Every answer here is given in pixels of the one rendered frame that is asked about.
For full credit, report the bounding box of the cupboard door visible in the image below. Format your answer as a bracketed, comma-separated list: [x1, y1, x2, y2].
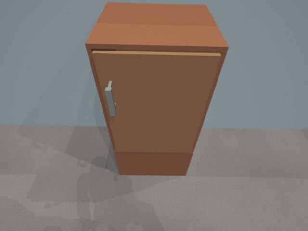
[92, 51, 221, 153]

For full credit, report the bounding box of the handle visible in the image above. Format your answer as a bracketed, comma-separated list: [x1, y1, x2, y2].
[105, 81, 116, 116]

